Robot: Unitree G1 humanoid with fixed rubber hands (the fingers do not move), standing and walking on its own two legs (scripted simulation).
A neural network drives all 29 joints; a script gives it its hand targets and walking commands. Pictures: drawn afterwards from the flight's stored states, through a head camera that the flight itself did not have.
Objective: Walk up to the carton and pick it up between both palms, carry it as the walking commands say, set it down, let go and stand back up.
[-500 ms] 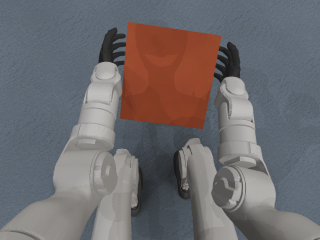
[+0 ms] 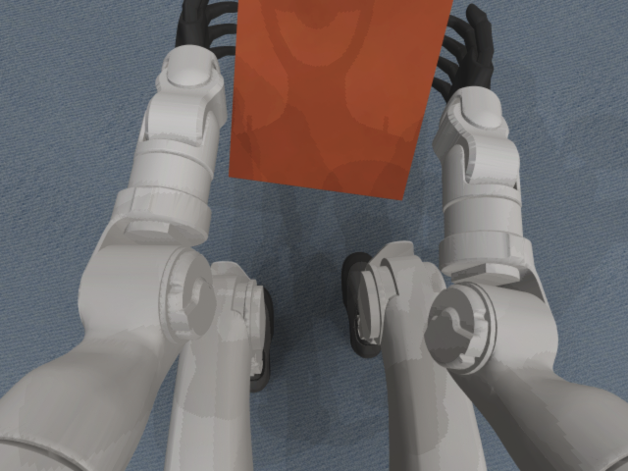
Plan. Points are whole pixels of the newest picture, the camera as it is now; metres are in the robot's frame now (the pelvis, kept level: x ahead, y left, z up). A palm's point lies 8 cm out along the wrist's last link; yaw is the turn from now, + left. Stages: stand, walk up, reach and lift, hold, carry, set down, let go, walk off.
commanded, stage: set down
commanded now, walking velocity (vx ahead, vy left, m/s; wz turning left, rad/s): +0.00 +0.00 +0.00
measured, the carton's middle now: (326, 85) +0.53 -0.06 -0.22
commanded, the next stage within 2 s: none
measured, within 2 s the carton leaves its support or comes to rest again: neither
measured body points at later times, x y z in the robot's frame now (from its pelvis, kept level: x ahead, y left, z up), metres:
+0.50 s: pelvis +0.00 +0.00 -0.05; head +0.36 -0.01 +0.23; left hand +0.58 +0.07 -0.19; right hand +0.52 -0.22 -0.19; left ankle +0.09 +0.10 -0.40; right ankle +0.13 -0.12 -0.40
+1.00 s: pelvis +0.01 +0.00 -0.06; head +0.36 -0.01 +0.22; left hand +0.59 +0.07 -0.20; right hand +0.53 -0.22 -0.20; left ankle +0.09 +0.10 -0.40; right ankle +0.13 -0.12 -0.40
